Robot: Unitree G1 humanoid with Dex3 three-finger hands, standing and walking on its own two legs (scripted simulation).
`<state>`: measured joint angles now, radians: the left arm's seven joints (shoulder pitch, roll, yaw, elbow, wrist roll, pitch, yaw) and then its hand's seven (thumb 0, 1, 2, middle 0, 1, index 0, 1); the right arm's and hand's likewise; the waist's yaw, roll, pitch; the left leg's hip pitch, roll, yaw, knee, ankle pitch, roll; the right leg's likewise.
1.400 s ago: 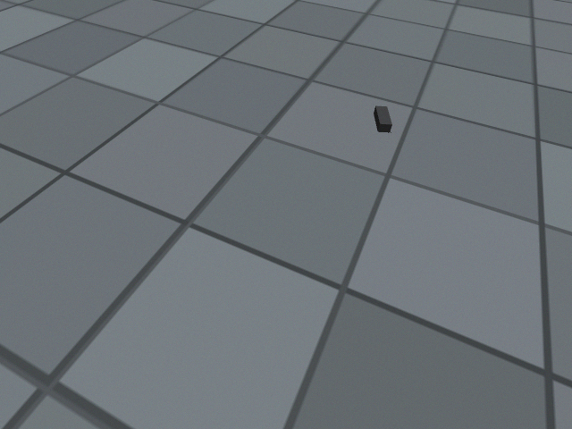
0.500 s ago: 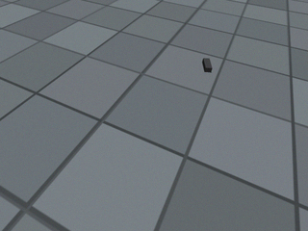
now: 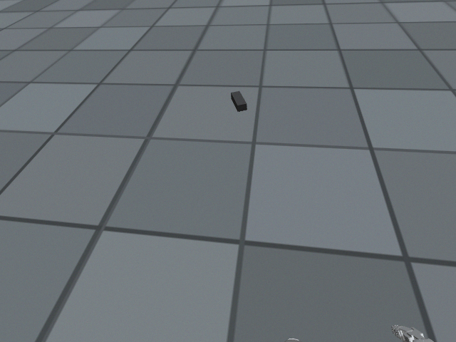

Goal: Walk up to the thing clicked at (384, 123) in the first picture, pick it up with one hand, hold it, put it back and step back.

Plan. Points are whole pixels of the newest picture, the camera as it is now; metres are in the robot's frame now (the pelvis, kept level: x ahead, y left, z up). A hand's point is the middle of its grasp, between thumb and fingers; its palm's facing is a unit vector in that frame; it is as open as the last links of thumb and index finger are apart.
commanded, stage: walk up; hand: left
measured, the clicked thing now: (238, 101) +1.97 -0.11 -0.74
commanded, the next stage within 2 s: none
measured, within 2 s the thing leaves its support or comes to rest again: neither
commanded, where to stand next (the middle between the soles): +1.72 +0.25 m, yaw -77 degrees
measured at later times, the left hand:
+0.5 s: hand (118, 242) +0.40 +0.28 -0.14, palm faces -0.34 -0.82 -0.45, open 7.4 cm
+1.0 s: hand (196, 117) +0.88 +0.10 -0.11, palm faces -0.52 -0.68 -0.51, open 7.4 cm
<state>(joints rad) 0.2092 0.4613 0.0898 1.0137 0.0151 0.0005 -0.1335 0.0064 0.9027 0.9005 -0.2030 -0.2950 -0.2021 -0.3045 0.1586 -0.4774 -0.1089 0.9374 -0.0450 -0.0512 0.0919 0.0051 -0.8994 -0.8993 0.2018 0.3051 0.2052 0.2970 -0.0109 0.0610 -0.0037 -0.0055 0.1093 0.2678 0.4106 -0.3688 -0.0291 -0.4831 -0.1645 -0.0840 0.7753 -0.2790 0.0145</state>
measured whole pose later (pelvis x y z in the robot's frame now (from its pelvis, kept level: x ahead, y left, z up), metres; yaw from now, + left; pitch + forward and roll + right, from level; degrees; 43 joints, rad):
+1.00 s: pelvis +0.58 -0.03 -0.03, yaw -35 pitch +0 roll -1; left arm 0.15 0.44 0.05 0.80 -0.02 -0.08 0.03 0.00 0.90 0.90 -0.20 -0.30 -0.20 -0.30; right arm 0.34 -0.43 -0.09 0.80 -0.04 0.03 0.08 0.01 -0.90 -0.90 0.20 0.30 0.20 0.30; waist -0.08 0.10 0.07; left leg -0.30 0.03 0.05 1.19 -0.53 -0.04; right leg -0.46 -0.01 -0.15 0.72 -0.25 -0.09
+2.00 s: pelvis +1.05 +0.03 -0.03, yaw -58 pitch -1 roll -1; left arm 0.33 0.46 0.07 0.86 0.04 -0.09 0.09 0.00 0.89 0.90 -0.21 -0.30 -0.21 -0.31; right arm 0.20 -0.50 -0.11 0.76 -0.07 0.11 0.11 0.01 -0.90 -0.90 0.20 0.30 0.20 0.30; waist -0.02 0.15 0.07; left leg -0.57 0.16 -0.08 1.09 -0.42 -0.02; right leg -0.46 -0.09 0.02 0.79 -0.33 0.01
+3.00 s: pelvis +1.43 +0.22 -0.04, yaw -69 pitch -1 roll -1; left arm 0.30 0.44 0.06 0.90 -0.01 -0.09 0.10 0.00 0.90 0.90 -0.21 -0.30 -0.20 -0.30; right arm 0.28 -0.42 -0.09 0.70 -0.08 0.10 0.06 0.01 -0.90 -0.90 0.20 0.30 0.20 0.30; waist -0.06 0.07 0.13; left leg -0.44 0.01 0.07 0.90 -0.44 0.05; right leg -0.48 0.02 -0.12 0.82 -0.34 -0.05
